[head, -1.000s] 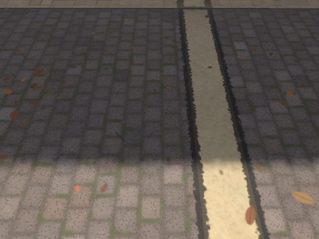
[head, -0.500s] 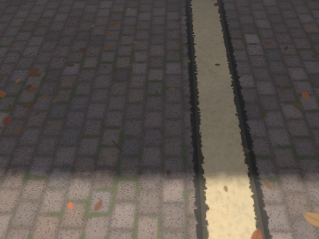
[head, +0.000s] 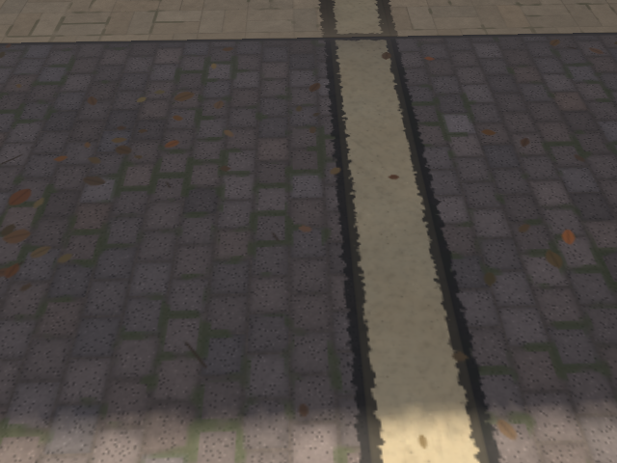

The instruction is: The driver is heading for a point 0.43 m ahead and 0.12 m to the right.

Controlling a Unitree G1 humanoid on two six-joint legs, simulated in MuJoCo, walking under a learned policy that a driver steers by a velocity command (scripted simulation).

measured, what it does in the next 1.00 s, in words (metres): walks ahead: left foot, then right foot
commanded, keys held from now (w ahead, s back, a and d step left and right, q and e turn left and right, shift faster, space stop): no key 0.12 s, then w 0.30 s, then w+e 0.36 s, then no key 0.22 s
